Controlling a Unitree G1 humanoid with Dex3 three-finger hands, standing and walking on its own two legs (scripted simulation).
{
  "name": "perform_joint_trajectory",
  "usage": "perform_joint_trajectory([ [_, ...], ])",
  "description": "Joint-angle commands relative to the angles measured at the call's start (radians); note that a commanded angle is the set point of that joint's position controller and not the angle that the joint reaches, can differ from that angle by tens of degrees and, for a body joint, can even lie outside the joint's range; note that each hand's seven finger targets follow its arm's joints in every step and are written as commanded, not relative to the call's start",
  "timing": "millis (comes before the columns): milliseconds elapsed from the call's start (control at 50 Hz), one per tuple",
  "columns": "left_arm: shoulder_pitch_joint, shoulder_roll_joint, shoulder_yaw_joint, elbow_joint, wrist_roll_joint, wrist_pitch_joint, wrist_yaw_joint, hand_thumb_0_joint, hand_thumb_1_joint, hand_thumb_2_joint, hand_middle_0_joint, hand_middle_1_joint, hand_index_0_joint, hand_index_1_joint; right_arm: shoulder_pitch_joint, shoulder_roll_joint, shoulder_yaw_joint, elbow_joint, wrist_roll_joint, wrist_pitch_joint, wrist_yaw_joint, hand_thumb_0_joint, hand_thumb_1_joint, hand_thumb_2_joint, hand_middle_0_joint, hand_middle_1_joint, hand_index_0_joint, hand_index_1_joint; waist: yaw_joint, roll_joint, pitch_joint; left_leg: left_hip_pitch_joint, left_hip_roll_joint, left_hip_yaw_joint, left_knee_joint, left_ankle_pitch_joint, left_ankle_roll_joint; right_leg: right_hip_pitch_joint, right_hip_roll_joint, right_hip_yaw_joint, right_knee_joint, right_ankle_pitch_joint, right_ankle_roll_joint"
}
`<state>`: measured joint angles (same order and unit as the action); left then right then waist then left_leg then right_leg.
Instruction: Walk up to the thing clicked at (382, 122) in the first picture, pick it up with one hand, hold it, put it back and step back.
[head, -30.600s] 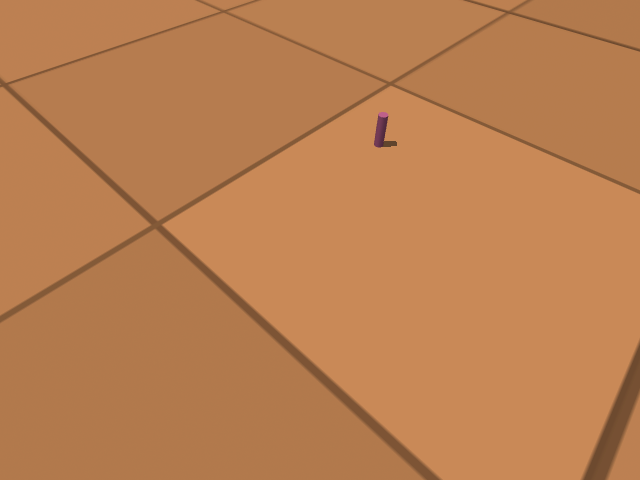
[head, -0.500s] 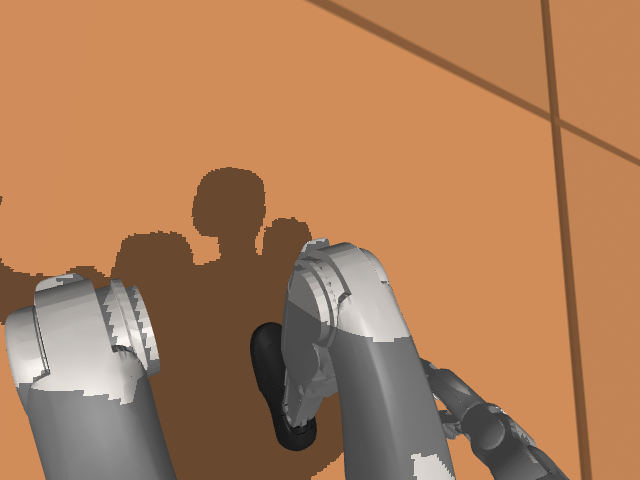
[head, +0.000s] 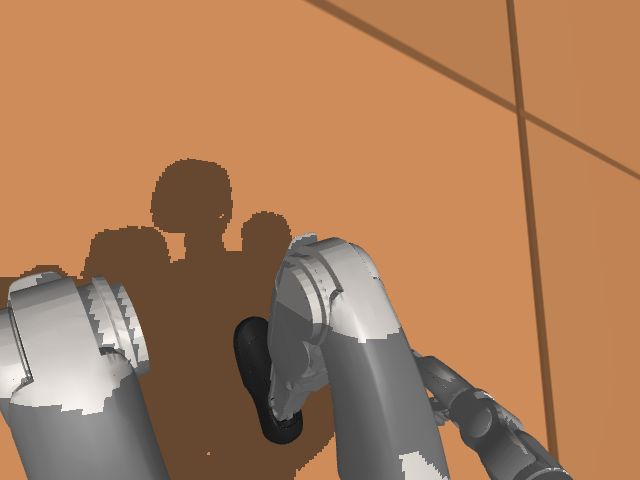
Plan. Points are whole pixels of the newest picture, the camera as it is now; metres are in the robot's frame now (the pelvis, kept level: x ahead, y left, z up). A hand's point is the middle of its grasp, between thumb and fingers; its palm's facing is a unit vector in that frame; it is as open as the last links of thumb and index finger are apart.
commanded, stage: lower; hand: left
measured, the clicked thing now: out of the picture +0.41 +0.37 -0.19
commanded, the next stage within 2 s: loosen in 0.12 s
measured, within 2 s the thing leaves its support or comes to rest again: rests again in 0.40 s
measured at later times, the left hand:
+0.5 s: hand out of the picture +0.42 +0.36 -0.18, palm faces +0.57 -0.82 -0.01, open 6.8 cm
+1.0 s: hand out of the picture +0.43 +0.36 -0.17, palm faces +0.56 -0.83 -0.01, open 9.8 cm
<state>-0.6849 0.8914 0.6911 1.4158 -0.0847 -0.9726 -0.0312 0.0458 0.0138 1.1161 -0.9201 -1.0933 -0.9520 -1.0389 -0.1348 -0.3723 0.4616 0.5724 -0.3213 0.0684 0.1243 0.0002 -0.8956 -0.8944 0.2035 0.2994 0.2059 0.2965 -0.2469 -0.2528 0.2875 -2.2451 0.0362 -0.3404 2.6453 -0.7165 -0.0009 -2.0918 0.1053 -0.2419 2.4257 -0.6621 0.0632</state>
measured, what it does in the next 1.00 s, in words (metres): stands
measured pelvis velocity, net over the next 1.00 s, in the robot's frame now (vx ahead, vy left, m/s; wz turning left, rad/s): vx -0.01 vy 0.00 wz -0.02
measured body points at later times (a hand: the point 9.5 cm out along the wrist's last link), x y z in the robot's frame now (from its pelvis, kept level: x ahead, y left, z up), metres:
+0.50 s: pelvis +0.00 +0.00 +0.00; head +0.24 +0.19 +0.32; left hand +0.39 +0.40 -0.17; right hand +0.16 -0.25 -0.04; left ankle +0.08 +0.12 -0.25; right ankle +0.13 -0.12 -0.25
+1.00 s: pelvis -0.01 +0.00 +0.00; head +0.23 +0.19 +0.33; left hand +0.39 +0.40 -0.16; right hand +0.17 -0.24 -0.04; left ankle +0.08 +0.12 -0.25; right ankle +0.13 -0.12 -0.25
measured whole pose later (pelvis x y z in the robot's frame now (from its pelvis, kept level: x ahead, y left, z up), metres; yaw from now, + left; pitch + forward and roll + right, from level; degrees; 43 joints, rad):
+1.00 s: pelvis -0.01 +0.00 +0.00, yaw -1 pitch +13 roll -18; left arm -0.70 0.94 0.65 1.47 -0.10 -1.01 -0.01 0.01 -0.07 0.50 -0.77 -0.64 -0.78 -0.62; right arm -0.17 -0.38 0.51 0.54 -0.33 0.08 0.12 0.00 -0.90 -0.89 0.20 0.30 0.21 0.30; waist -0.25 -0.27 0.30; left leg -2.23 0.05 -0.37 2.66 -0.72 0.01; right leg -2.07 0.12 -0.26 2.41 -0.64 0.07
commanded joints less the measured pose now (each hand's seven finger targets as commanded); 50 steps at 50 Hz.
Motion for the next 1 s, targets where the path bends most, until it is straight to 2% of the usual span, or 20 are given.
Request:
perform_joint_trajectory([
  [0,-0.226,0.287,0.032,-0.187,-0.018,-0.103,0.015,0.0,0.519,1.235,-1.383,-1.372,-1.398,-1.363,0.063,-0.353,-0.102,-0.006,-0.013,0.007,-0.023,0.0,-0.89,-0.897,0.2,0.3,0.2,0.3,-0.079,0.604,-0.643,0.464,0.068,0.063,-0.315,0.216,-0.029,0.29,0.019,-0.092,-0.156,0.242,-0.072],
  [140,-0.247,0.29,-0.006,-0.152,0.002,-0.12,0.021,0.0,0.521,1.239,-1.378,-1.362,-1.386,-1.36,0.042,-0.359,-0.091,-0.009,-0.022,0.01,-0.025,0.0,-0.891,-0.898,0.2,0.3,0.2,0.3,-0.106,0.608,-0.584,0.447,0.073,0.052,-0.323,0.175,-0.03,0.262,0.02,-0.102,-0.155,0.215,-0.072],
  [200,-0.216,0.287,-0.005,-0.124,-0.006,-0.119,0.016,0.0,0.476,1.219,-1.373,-1.346,-1.379,-1.346,0.036,-0.354,-0.085,-0.018,-0.023,0.009,-0.025,0.0,-0.888,-0.897,0.2,0.3,0.2,0.3,-0.094,0.572,-0.592,0.416,0.068,0.065,-0.306,0.151,-0.022,0.288,0.025,-0.098,-0.172,0.204,-0.07],
  [280,-0.22,0.276,0.005,-0.126,-0.03,-0.121,0.016,0.0,0.35,0.912,-1.242,-1.157,-1.283,-1.116,0.039,-0.359,-0.08,-0.021,-0.024,0.005,-0.026,0.0,-0.901,-0.89,0.201,0.3,0.2,0.3,-0.094,0.558,-0.605,0.423,0.068,0.059,-0.303,0.172,-0.02,0.308,0.027,-0.103,-0.174,0.223,-0.065],
  [300,-0.195,0.291,0.02,-0.127,-0.032,-0.119,0.017,0.0,0.319,0.888,-1.218,-1.126,-1.256,-1.089,0.034,-0.358,-0.08,-0.023,-0.021,0.005,-0.027,0.0,-0.899,-0.89,0.201,0.3,0.2,0.3,-0.081,0.559,-0.616,0.435,0.07,0.058,-0.305,0.184,-0.021,0.311,0.03,-0.103,-0.173,0.229,-0.066],
  [380,-0.21,0.302,0.014,-0.144,-0.02,-0.121,0.016,0.0,0.176,0.768,-1.171,-1.044,-1.207,-1.006,0.033,-0.362,-0.079,-0.021,-0.023,0.01,-0.028,0.0,-0.905,-0.89,0.201,0.3,0.2,0.3,-0.088,0.588,-0.606,0.45,0.074,0.047,-0.317,0.205,-0.029,0.303,0.028,-0.111,-0.159,0.24,-0.07],
  [400,-0.201,0.313,0.021,-0.162,-0.017,-0.123,0.018,0.0,0.14,0.733,-1.158,-1.018,-1.192,-0.981,0.026,-0.36,-0.081,-0.021,-0.024,0.008,-0.029,0.0,-0.905,-0.89,0.201,0.3,0.2,0.3,-0.076,0.604,-0.609,0.466,0.077,0.048,-0.319,0.214,-0.031,0.295,0.028,-0.107,-0.154,0.245,-0.071],
  [420,-0.206,0.311,0.022,-0.15,-0.018,-0.12,0.02,0.0,0.065,0.739,-1.078,-0.944,-1.112,-0.924,0.032,-0.36,-0.079,-0.018,-0.026,0.01,-0.029,0.0,-0.908,-0.895,0.201,0.3,0.2,0.3,-0.084,0.612,-0.613,0.47,0.077,0.05,-0.316,0.226,-0.033,0.306,0.028,-0.107,-0.154,0.254,-0.07],
  [480,-0.202,0.314,0.023,-0.148,-0.015,-0.118,0.026,0.0,0.239,0.974,-1.254,-1.165,-1.259,-1.163,0.033,-0.363,-0.078,-0.018,-0.03,0.013,-0.029,0.0,-0.897,-0.896,0.2,0.3,0.2,0.3,-0.09,0.602,-0.601,0.453,0.078,0.054,-0.306,0.219,-0.028,0.31,0.029,-0.104,-0.161,0.255,-0.069],
  [500,-0.21,0.312,0.023,-0.149,-0.016,-0.119,0.027,0.0,0.299,0.959,-1.268,-1.183,-1.301,-1.153,0.031,-0.363,-0.075,-0.021,-0.03,0.014,-0.03,0.0,-0.895,-0.89,0.201,0.3,0.2,0.3,-0.096,0.602,-0.6,0.455,0.078,0.048,-0.31,0.215,-0.03,0.308,0.029,-0.111,-0.161,0.25,-0.069],
  [540,-0.208,0.305,0.015,-0.142,-0.017,-0.117,0.024,0.0,0.228,0.801,-1.164,-1.051,-1.198,-1.015,0.03,-0.357,-0.073,-0.021,-0.03,0.014,-0.03,0.0,-0.902,-0.89,0.201,0.3,0.2,0.3,-0.096,0.589,-0.588,0.434,0.075,0.053,-0.306,0.194,-0.025,0.31,0.031,-0.108,-0.17,0.239,-0.068],
  [580,-0.204,0.304,0.012,-0.148,-0.014,-0.118,0.022,0.0,0.268,0.764,-1.108,-0.986,-1.14,-0.95,0.03,-0.356,-0.074,-0.021,-0.031,0.014,-0.029,0.0,-0.898,-0.89,0.201,0.3,0.2,0.3,-0.091,0.59,-0.604,0.445,0.076,0.052,-0.307,0.194,-0.026,0.308,0.031,-0.108,-0.169,0.239,-0.069],
  [640,-0.207,0.298,0.001,-0.153,-0.011,-0.116,0.021,0.0,0.171,0.686,-1.076,-0.926,-1.105,-0.893,0.024,-0.362,-0.08,-0.023,-0.029,0.012,-0.03,0.0,-0.899,-0.889,0.201,0.3,0.2,0.3,-0.095,0.591,-0.592,0.454,0.079,0.045,-0.316,0.185,-0.028,0.284,0.031,-0.112,-0.164,0.228,-0.07],
  [660,-0.221,0.294,-0.007,-0.144,-0.011,-0.115,0.021,0.0,0.101,0.7,-0.996,-0.864,-1.025,-0.847,0.023,-0.364,-0.079,-0.023,-0.028,0.012,-0.029,0.0,-0.907,-0.895,0.201,0.3,0.2,0.3,-0.099,0.601,-0.579,0.452,0.078,0.043,-0.32,0.175,-0.029,0.275,0.031,-0.116,-0.162,0.218,-0.072],
  [680,-0.213,0.292,-0.003,-0.147,-0.012,-0.115,0.021,0.0,0.103,0.63,-1.019,-0.87,-1.049,-0.836,0.028,-0.361,-0.078,-0.021,-0.03,0.011,-0.029,0.0,-0.895,-0.888,0.201,0.3,0.2,0.3,-0.095,0.597,-0.593,0.46,0.078,0.044,-0.317,0.183,-0.028,0.288,0.031,-0.114,-0.164,0.228,-0.07],
  [700,-0.222,0.282,-0.016,-0.135,-0.012,-0.114,0.022,0.0,0.074,0.648,-0.939,-0.808,-0.969,-0.791,0.021,-0.361,-0.077,-0.022,-0.028,0.011,-0.028,0.0,-0.904,-0.894,0.201,0.3,0.2,0.3,-0.099,0.595,-0.566,0.435,0.077,0.042,-0.322,0.158,-0.027,0.273,0.03,-0.116,-0.163,0.21,-0.071],
  [760,-0.22,0.274,-0.023,-0.12,-0.018,-0.109,0.021,0.0,-0.005,0.529,-0.809,-0.668,-0.821,-0.653,0.019,-0.359,-0.075,-0.028,-0.024,0.01,-0.028,0.0,-0.897,-0.893,0.201,0.3,0.2,0.3,-0.098,0.568,-0.562,0.416,0.075,0.045,-0.316,0.154,-0.023,0.278,0.031,-0.115,-0.17,0.209,-0.07],
  [860,-0.204,0.239,-0.053,-0.077,-0.018,-0.102,0.014,0.0,-0.101,0.434,-0.716,-0.57,-0.731,-0.552,0.017,-0.364,-0.073,-0.034,-0.02,0.013,-0.028,0.0,-0.893,-0.891,0.201,0.3,0.201,0.3,-0.107,0.545,-0.537,0.408,0.076,0.029,-0.328,0.14,-0.023,0.259,0.03,-0.124,-0.168,0.199,-0.068],
  [920,-0.184,0.247,-0.034,-0.075,-0.026,-0.096,0.018,0.0,-0.18,0.382,-0.659,-0.506,-0.669,-0.493,0.021,-0.358,-0.072,-0.044,-0.018,0.017,-0.027,0.0,-0.893,-0.892,0.201,0.3,0.201,0.3,-0.091,0.524,-0.55,0.408,0.075,0.039,-0.321,0.155,-0.019,0.281,0.033,-0.119,-0.177,0.206,-0.068],
  [980,-0.205,0.26,-0.034,-0.084,-0.027,-0.105,0.019,0.0,-0.206,0.344,-0.632,-0.469,-0.641,-0.457,0.008,-0.365,-0.071,-0.047,-0.016,0.014,-0.026,0.0,-0.895,-0.891,0.201,0.3,0.201,0.3,-0.097,0.545,-0.534,0.411,0.078,0.027,-0.336,0.119,-0.022,0.25,0.031,-0.125,-0.17,0.18,-0.07],
])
